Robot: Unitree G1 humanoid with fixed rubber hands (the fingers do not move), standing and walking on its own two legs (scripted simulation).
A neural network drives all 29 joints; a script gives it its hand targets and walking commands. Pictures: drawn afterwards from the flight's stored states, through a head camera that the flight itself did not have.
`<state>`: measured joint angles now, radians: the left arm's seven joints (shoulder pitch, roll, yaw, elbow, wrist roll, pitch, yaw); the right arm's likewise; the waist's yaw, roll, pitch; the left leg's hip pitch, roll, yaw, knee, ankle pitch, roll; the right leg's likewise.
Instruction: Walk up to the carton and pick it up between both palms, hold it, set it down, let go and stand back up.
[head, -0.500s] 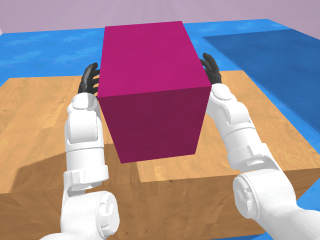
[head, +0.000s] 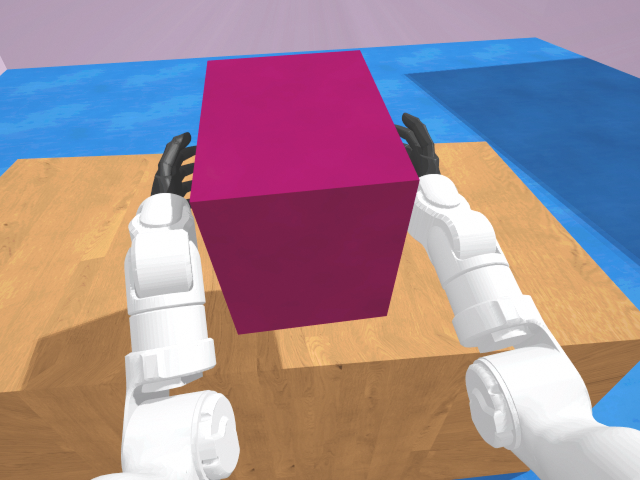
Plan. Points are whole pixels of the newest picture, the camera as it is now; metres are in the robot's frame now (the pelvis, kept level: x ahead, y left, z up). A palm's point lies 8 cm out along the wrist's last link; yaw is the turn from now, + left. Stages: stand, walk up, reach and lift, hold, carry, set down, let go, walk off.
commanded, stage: hold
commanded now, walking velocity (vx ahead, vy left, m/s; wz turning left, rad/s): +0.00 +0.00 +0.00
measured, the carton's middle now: (299, 191) +0.41 +0.01 +0.19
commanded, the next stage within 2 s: none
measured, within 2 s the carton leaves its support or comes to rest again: neither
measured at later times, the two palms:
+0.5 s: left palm (166, 203) +0.36 +0.16 +0.22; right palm (415, 179) +0.36 -0.13 +0.22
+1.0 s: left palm (168, 202) +0.36 +0.16 +0.22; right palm (417, 181) +0.36 -0.14 +0.22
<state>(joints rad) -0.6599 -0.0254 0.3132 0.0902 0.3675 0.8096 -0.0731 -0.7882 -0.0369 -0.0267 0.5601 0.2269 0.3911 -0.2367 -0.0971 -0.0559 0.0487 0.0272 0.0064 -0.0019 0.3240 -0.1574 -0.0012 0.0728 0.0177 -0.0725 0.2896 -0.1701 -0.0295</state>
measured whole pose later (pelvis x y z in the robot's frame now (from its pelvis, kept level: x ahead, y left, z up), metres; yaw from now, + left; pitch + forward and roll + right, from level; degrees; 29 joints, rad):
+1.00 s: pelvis -0.01 +0.00 +0.00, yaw +0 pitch -10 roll +0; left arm -0.68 -0.02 0.32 0.13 0.37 0.80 -0.07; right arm -0.81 -0.02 -0.06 0.59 0.19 0.38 -0.22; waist -0.09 -0.05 0.04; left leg 0.00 0.00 0.00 0.31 -0.14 0.00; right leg 0.04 0.01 -0.06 0.30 -0.16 -0.03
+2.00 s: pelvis +0.00 +0.00 +0.00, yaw +0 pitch -11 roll +0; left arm -0.65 -0.03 0.32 0.08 0.36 0.80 -0.07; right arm -0.78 -0.03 -0.03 0.55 0.22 0.39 -0.23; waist -0.10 -0.06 0.05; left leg 0.03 0.00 0.00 0.32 -0.15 0.00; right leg 0.07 0.02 -0.07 0.29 -0.17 -0.03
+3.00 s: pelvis -0.01 +0.00 +0.00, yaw +0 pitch -10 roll +0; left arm -0.67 -0.02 0.32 0.13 0.36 0.79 -0.07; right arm -0.81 -0.02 -0.06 0.59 0.20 0.38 -0.23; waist -0.10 -0.06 0.04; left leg 0.00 0.00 0.00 0.32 -0.14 0.01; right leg 0.05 0.01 -0.07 0.29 -0.16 -0.03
